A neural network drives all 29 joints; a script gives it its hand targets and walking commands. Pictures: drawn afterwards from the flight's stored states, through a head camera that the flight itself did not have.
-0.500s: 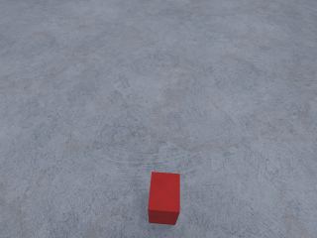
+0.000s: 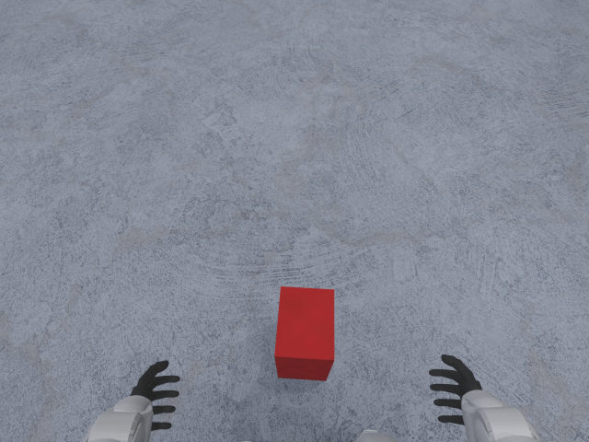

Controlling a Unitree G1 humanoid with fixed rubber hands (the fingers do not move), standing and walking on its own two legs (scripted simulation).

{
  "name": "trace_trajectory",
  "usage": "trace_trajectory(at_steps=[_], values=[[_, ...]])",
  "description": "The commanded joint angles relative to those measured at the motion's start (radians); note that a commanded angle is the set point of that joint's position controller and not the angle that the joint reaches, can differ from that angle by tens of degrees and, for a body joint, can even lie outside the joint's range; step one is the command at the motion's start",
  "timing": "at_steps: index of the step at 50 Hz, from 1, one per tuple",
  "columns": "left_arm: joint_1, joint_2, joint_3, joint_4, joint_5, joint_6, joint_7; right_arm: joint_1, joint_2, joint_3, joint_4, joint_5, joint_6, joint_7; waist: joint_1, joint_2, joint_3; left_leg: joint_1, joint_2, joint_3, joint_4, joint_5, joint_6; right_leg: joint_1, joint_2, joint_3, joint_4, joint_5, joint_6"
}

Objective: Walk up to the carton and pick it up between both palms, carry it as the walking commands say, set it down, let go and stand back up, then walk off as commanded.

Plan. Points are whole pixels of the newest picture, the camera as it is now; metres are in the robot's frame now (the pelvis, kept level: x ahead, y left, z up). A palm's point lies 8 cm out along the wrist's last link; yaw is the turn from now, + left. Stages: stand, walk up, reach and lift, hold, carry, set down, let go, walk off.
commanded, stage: reach and lift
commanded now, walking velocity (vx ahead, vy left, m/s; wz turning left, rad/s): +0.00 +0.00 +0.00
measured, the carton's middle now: (304, 336) +0.42 -0.02 -0.62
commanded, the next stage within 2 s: none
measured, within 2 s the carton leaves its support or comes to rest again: neither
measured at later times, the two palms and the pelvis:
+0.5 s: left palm (177, 401) +0.19 +0.19 -0.15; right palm (452, 409) +0.17 -0.22 -0.14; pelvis -0.06 -0.02 -0.04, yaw +2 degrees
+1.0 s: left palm (208, 314) +0.34 +0.17 -0.18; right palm (411, 326) +0.31 -0.20 -0.17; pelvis -0.09 -0.03 -0.08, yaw +3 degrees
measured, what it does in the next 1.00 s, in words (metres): lowers itself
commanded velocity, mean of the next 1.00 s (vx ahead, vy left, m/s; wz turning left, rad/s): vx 0.00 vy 0.00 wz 0.00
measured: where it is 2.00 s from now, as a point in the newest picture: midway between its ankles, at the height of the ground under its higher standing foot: outside the picture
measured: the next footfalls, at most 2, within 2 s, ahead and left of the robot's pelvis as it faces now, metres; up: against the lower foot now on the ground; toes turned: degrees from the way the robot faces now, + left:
none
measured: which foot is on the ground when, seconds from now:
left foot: down 0.00-1.00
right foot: down 0.00-1.00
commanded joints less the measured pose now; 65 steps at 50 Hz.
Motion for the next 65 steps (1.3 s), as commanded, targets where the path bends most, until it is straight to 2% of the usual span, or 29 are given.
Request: trace_trajectory(at_steps=[1, 2, 4, 9, 13, 16, 20, 24, 26, 28, 31, 33, 40, 45, 51, 56, 65], values=[[0.184, 0.031, 0.010, -0.025, -0.007, 0.206, -0.012, 0.213, 0.002, -0.010, 0.003, 0.004, 0.210, 0.005, -0.003, 0.018, -0.197, 0.022, -0.057, -0.056, -0.156, 0.597, 0.017, 0.178, 0.114, 0.003, -0.069, 0.424, -0.077], [0.192, 0.011, 0.007, -0.036, 0.004, 0.214, -0.022, 0.204, 0.036, -0.017, -0.012, -0.006, 0.217, 0.007, -0.012, 0.022, -0.241, 0.069, -0.058, -0.068, -0.159, 0.691, 0.023, 0.177, 0.119, 0.009, -0.081, 0.480, -0.075], [0.148, -0.012, 0.033, -0.084, 0.047, 0.193, -0.040, 0.150, 0.060, -0.056, -0.073, -0.058, 0.188, 0.013, -0.016, 0.018, -0.261, 0.075, -0.060, -0.064, -0.158, 0.740, 0.019, 0.173, 0.119, 0.028, -0.092, 0.528, -0.071], [0.001, 0.006, 0.145, -0.217, 0.149, 0.055, -0.082, 0.066, 0.075, -0.138, -0.264, -0.161, 0.051, 0.028, -0.015, 0.001, -0.290, -0.038, -0.062, -0.028, -0.058, 0.604, 0.004, 0.074, 0.092, 0.047, 0.001, 0.492, -0.052], [-0.042, 0.032, 0.186, -0.298, 0.172, -0.027, -0.100, 0.035, 0.094, -0.151, -0.362, -0.145, -0.021, 0.011, -0.029, -0.005, -0.403, -0.118, -0.072, -0.020, 0.052, 0.541, -0.002, 0.012, 0.091, 0.028, 0.117, 0.440, -0.025], [-0.082, 0.013, 0.174, -0.323, 0.161, -0.018, -0.109, -0.002, 0.112, -0.143, -0.394, -0.108, -0.014, -0.002, -0.030, 0.007, -0.432, -0.166, -0.081, -0.013, 0.100, 0.425, -0.004, -0.012, 0.095, 0.006, 0.155, 0.330, -0.026], [-0.135, 0.000, 0.173, -0.335, 0.158, 0.031, -0.112, -0.073, 0.123, -0.133, -0.408, -0.080, 0.034, -0.015, -0.030, 0.001, -0.392, -0.235, -0.078, 0.001, 0.111, 0.198, -0.001, -0.029, 0.094, -0.006, 0.162, 0.128, -0.030], [-0.285, 0.039, 0.200, -0.307, 0.168, 0.056, -0.114, -0.223, 0.146, -0.129, -0.396, -0.071, 0.065, -0.037, -0.017, 0.006, -0.300, -0.312, -0.073, 0.019, 0.099, -0.016, 0.004, -0.047, 0.087, -0.007, 0.156, -0.084, -0.026], [-0.391, 0.055, 0.209, -0.275, 0.168, 0.059, -0.112, -0.314, 0.152, -0.141, -0.365, -0.076, 0.073, -0.048, -0.027, 0.021, -0.270, -0.331, -0.071, 0.024, 0.104, -0.086, 0.004, -0.076, 0.086, -0.012, 0.165, -0.175, -0.026], [-0.489, 0.060, 0.209, -0.231, 0.161, 0.059, -0.108, -0.392, 0.149, -0.159, -0.321, -0.086, 0.078, -0.059, -0.048, 0.035, -0.259, -0.338, -0.072, 0.025, 0.110, -0.116, 0.001, -0.102, 0.088, -0.019, 0.177, -0.212, -0.028], [-0.609, 0.055, 0.212, -0.144, 0.153, 0.048, -0.102, -0.490, 0.153, -0.190, -0.244, -0.105, 0.069, -0.081, -0.074, 0.040, -0.271, -0.362, -0.080, 0.026, 0.130, -0.106, -0.004, -0.139, 0.091, -0.024, 0.199, -0.200, -0.030], [-0.675, 0.052, 0.223, -0.084, 0.152, 0.033, -0.098, -0.551, 0.162, -0.208, -0.204, -0.112, 0.053, -0.096, -0.079, 0.034, -0.297, -0.392, -0.087, 0.028, 0.145, -0.087, -0.005, -0.156, 0.091, -0.023, 0.213, -0.176, -0.029], [-0.854, 0.072, 0.263, 0.030, 0.153, -0.046, -0.081, -0.728, 0.170, -0.248, -0.155, -0.101, -0.025, -0.134, -0.051, 0.020, -0.495, -0.475, -0.106, 0.039, 0.192, 0.004, -0.012, -0.179, 0.102, -0.010, 0.260, -0.060, -0.016], [-0.951, 0.079, 0.277, 0.040, 0.151, -0.111, -0.063, -0.814, 0.169, -0.265, -0.141, -0.104, -0.095, -0.145, -0.055, 0.025, -0.630, -0.511, -0.119, 0.041, 0.216, 0.099, -0.025, -0.207, 0.115, -0.008, 0.291, 0.061, -0.009], [-1.045, 0.084, 0.280, 0.046, 0.134, -0.190, -0.049, -0.899, 0.163, -0.292, -0.119, -0.104, -0.186, -0.140, -0.068, 0.033, -0.770, -0.544, -0.128, 0.040, 0.248, 0.217, -0.032, -0.267, 0.132, -0.010, 0.330, 0.198, -0.007], [-1.159, 0.091, 0.291, 0.065, 0.140, -0.243, -0.043, -0.993, 0.152, -0.325, -0.105, -0.119, -0.249, -0.124, -0.073, 0.056, -0.847, -0.535, -0.129, 0.032, 0.270, 0.271, -0.038, -0.320, 0.144, -0.013, 0.349, 0.240, -0.004], [-1.308, 0.057, 0.349, 0.130, 0.213, -0.299, -0.028, -1.142, 0.143, -0.396, -0.057, -0.180, -0.318, -0.088, -0.064, 0.051, -0.941, -0.545, -0.136, 0.029, 0.298, 0.375, -0.049, -0.340, 0.156, -0.011, 0.380, 0.353, 0.008]])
